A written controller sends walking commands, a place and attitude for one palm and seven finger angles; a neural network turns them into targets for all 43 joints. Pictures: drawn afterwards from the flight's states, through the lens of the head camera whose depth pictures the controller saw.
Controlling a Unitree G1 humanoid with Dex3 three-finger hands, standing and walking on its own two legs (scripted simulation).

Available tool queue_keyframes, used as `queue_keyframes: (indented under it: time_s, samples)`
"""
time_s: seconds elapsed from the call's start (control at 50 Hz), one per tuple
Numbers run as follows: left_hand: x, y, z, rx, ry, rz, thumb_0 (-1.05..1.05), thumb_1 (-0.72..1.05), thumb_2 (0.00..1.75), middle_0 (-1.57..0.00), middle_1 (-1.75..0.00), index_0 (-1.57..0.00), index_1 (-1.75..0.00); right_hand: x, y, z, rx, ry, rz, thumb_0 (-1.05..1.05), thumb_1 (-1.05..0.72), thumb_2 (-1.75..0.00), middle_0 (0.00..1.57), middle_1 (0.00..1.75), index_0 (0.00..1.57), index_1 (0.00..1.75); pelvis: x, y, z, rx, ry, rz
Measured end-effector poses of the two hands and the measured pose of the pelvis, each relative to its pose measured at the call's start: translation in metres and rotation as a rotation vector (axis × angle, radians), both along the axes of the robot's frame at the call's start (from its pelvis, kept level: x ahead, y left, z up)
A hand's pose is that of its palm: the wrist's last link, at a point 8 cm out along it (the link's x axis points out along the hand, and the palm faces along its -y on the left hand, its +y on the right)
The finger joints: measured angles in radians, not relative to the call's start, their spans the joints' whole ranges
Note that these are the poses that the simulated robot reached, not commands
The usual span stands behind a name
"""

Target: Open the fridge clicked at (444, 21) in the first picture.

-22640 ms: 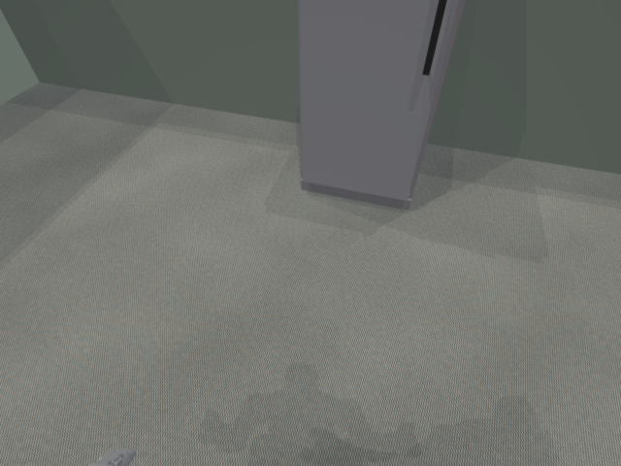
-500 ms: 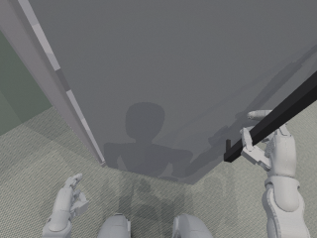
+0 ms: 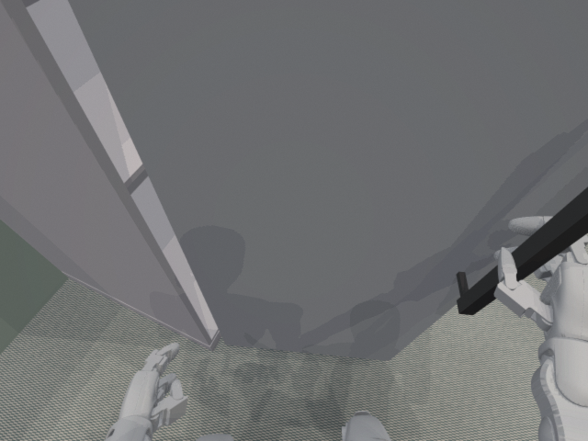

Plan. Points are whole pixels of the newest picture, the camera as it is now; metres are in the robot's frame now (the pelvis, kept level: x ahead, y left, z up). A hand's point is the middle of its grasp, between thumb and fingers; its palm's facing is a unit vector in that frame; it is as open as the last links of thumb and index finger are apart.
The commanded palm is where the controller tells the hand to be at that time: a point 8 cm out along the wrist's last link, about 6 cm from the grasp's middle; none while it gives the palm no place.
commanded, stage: stop walking and hold the door back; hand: right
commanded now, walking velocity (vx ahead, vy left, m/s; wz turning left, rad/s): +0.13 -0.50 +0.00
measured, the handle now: (536, 229) +0.34 -0.25 +0.14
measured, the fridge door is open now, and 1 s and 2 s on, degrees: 70 67 67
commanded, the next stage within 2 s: loosen the grip on the handle in 0.78 s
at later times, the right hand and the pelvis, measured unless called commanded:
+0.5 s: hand (504, 263) +0.31 -0.22 +0.10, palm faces +0.34 +0.92 -0.19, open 5.8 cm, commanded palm +0.28 -0.27 +0.10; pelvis -0.08 +0.03 +0.01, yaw -9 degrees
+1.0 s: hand (511, 254) +0.32 -0.23 +0.11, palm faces +0.25 +0.96 -0.14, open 6.1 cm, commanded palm +0.27 -0.27 +0.10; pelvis -0.09 +0.01 +0.00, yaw -7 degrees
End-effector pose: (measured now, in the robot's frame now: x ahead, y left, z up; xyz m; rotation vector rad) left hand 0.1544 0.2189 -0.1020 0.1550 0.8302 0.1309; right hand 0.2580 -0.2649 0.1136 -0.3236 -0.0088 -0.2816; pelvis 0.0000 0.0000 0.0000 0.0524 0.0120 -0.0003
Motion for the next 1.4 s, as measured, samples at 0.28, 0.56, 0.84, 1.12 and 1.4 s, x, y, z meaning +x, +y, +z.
queue_keyframes:
  time_s: [0.28, 0.56, 0.84, 1.12, 1.4]
  samples:
    - [0.018, 0.060, 0.020, 0.134, 0.008, -0.157, 0.01, 0.91, 0.90, -0.20, -0.30, -0.20, -0.29, -0.007, 0.008, 0.000, 0.052, 0.013, -0.140, -0.03, -0.62, -0.83, 0.45, 1.39, 0.41, 1.40, -0.037, 0.044, 0.014, -0.095, -0.008, -0.156]
    - [-0.066, 0.019, 0.013, 0.071, 0.070, -0.133, 0.00, 0.91, 0.90, -0.20, -0.30, -0.20, -0.29, 0.017, 0.002, 0.003, 0.113, 0.017, -0.060, 0.02, -0.67, -0.79, 0.45, 1.40, 0.40, 1.40, -0.081, 0.025, 0.012, -0.037, -0.001, -0.163]
    - [-0.123, 0.043, -0.006, 0.099, 0.208, -0.077, 0.01, 0.90, 0.90, -0.21, -0.30, -0.20, -0.30, 0.021, 0.001, 0.005, 0.127, 0.072, -0.063, -0.01, -0.67, -0.78, 0.45, 1.40, 0.42, 1.40, -0.086, 0.025, 0.009, -0.060, -0.044, -0.150]
    - [-0.128, 0.042, 0.035, 0.153, -0.041, -0.050, 0.01, 0.91, 0.90, -0.20, -0.30, -0.20, -0.29, 0.024, -0.006, 0.003, 0.114, 0.045, -0.021, 0.00, -0.25, -0.60, 0.42, 1.36, 0.45, 1.40, -0.106, -0.007, -0.003, -0.050, 0.048, -0.104]
    - [-0.177, 0.003, -0.008, 0.047, 0.155, -0.066, 0.01, 0.90, 0.90, -0.21, -0.30, -0.20, -0.30, 0.032, -0.012, -0.025, 0.105, 0.075, -0.081, -0.01, 0.47, -0.24, 0.34, 1.26, 0.36, 1.27, -0.106, -0.010, -0.008, -0.046, 0.107, -0.094]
